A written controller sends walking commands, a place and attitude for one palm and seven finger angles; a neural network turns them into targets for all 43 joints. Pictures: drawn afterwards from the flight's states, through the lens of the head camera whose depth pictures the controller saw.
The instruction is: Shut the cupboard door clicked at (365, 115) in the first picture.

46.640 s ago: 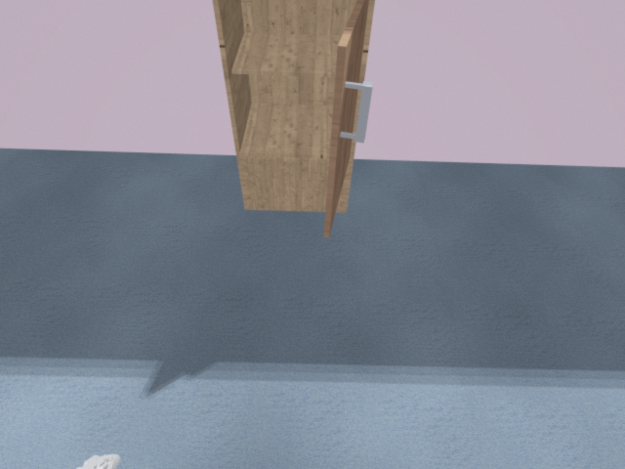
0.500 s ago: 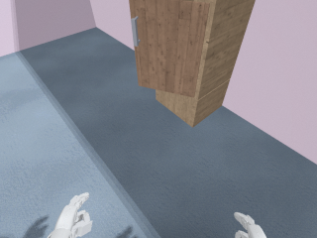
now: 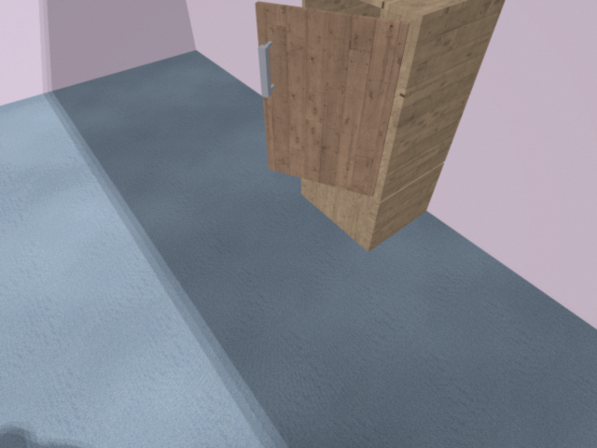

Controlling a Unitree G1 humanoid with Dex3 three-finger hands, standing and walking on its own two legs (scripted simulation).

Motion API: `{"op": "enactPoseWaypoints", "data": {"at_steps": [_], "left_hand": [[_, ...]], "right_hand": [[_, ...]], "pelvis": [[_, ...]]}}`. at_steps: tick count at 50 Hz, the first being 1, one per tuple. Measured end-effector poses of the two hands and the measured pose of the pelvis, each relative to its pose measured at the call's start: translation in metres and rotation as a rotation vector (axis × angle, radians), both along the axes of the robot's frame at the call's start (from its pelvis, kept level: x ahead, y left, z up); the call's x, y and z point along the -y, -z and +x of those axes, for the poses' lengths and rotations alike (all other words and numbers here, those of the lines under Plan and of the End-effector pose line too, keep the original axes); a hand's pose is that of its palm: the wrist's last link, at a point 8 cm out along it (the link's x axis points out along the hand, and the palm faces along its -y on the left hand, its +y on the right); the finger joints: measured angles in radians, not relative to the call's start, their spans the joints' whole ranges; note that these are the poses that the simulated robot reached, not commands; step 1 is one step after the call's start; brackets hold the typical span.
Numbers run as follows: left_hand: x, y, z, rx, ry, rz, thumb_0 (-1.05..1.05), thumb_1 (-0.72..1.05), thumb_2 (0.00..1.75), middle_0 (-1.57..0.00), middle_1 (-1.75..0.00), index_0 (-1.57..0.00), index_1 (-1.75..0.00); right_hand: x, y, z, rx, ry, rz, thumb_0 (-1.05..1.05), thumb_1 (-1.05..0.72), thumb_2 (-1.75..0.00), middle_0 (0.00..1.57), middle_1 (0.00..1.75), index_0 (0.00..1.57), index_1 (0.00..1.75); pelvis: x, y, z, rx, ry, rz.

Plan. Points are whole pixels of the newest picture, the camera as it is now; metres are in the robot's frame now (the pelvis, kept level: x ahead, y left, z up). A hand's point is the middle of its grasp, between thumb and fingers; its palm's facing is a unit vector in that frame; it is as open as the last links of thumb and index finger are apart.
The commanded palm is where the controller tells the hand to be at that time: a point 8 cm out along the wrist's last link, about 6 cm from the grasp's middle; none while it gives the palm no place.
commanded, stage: let the arm hang, fingers relaxed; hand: left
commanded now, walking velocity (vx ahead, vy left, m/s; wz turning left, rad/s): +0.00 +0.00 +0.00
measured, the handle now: (268, 69) +1.14 +0.15 -0.02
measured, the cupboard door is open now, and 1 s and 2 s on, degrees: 30 30 30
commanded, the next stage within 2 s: look to check the result in 0.40 s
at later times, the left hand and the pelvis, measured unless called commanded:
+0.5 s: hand out of the picture -0.02 +0.16 -0.18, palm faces +0.04 -0.98 -0.17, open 7.4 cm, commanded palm none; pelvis +0.01 +0.00 +0.00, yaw -1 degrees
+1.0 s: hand out of the picture +0.01 +0.18 -0.18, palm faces +0.02 -0.98 -0.21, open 7.4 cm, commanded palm none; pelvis +0.01 +0.00 +0.00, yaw -1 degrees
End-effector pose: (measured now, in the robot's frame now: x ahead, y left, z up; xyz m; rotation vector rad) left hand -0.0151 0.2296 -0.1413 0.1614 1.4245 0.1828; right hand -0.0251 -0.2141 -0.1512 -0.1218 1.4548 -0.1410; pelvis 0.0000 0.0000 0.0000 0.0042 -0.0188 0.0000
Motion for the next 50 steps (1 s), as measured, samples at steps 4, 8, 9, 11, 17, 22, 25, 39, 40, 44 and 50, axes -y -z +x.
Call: {"op": "enactPoseWaypoints", "data": {"at_steps": [4,8,9,11,17,22,25,39,40,44,50], "left_hand": [[0.011,0.003,0.0,0.001,-0.006,-0.024,0.0,0.91,0.9,-0.2,-0.3,-0.2,-0.3],[0.021,0.005,0.0,0.004,-0.01,-0.049,0.0,0.9,0.9,-0.2,-0.3,-0.2,-0.3],[0.023,0.006,0.0,0.004,-0.011,-0.053,0.0,0.9,0.9,-0.2,-0.3,-0.2,-0.3],[0.025,0.006,-0.001,0.0,-0.012,-0.059,0.0,0.91,0.9,-0.2,-0.3,-0.2,-0.3],[0.028,0.007,-0.007,-0.018,-0.017,-0.066,0.0,0.91,0.9,-0.2,-0.3,-0.2,-0.3],[0.025,0.007,-0.011,-0.033,-0.019,-0.059,0.0,0.9,0.9,-0.2,-0.3,-0.2,-0.3],[0.022,0.006,-0.012,-0.038,-0.018,-0.052,0.0,0.9,0.9,-0.2,-0.3,-0.2,-0.3],[0.01,0.004,0.001,-0.019,-0.001,-0.027,0.0,0.9,0.9,-0.2,-0.3,-0.2,-0.3],[0.009,0.004,0.003,-0.014,0.0,-0.026,0.0,0.9,0.9,-0.2,-0.3,-0.2,-0.3],[0.007,0.003,0.01,0.003,0.006,-0.022,0.0,0.9,0.9,-0.2,-0.3,-0.2,-0.3],[0.002,0.003,0.02,0.028,0.016,-0.014,0.0,0.9,0.9,-0.2,-0.3,-0.2,-0.3]], "right_hand": [[-0.006,0.001,0.004,0.008,0.002,0.011,0.0,-0.91,-0.9,0.2,0.29,0.2,0.29],[-0.011,0.001,0.009,0.023,0.005,0.017,0.0,-0.91,-0.9,0.2,0.29,0.2,0.29],[-0.011,0.001,0.009,0.023,0.004,0.016,0.0,-0.91,-0.9,0.2,0.29,0.2,0.29],[-0.011,0.001,0.01,0.024,0.007,0.014,0.0,-0.91,-0.9,0.2,0.29,0.2,0.29],[-0.011,0.0,0.009,0.02,0.014,0.01,0.0,-0.91,-0.9,0.2,0.29,0.2,0.29],[-0.011,0.0,0.006,0.011,0.02,0.007,0.0,-0.91,-0.9,0.2,0.29,0.2,0.29],[-0.011,0.0,0.005,0.006,0.022,0.006,0.0,-0.91,-0.9,0.2,0.29,0.2,0.29],[-0.007,-0.001,0.008,0.008,0.023,-0.001,0.0,-0.91,-0.9,0.2,0.29,0.2,0.29],[-0.007,-0.001,0.008,0.01,0.022,-0.003,0.0,-0.91,-0.9,0.2,0.29,0.2,0.29],[-0.003,-0.001,0.012,0.02,0.019,-0.01,0.0,-0.91,-0.9,0.2,0.29,0.2,0.29],[0.003,-0.003,0.02,0.041,0.013,-0.023,0.0,-0.91,-0.9,0.2,0.29,0.2,0.29]], "pelvis": [[0.0,0.0,0.002,0.003,0.002,0.001],[0.0,0.0,0.004,0.004,0.004,0.002],[0.0,0.0,0.004,0.005,0.004,0.002],[-0.001,0.0,0.005,0.005,0.006,0.002],[-0.001,0.0,0.007,0.003,0.009,0.003],[-0.001,0.0,0.008,0.003,0.011,0.002],[-0.001,0.0,0.008,0.002,0.012,0.002],[-0.003,0.0,0.009,0.001,0.015,0.003],[-0.003,0.0,0.009,0.001,0.015,0.003],[-0.003,0.0,0.01,0.003,0.014,0.004],[-0.003,0.0,0.01,0.006,0.014,0.004]]}}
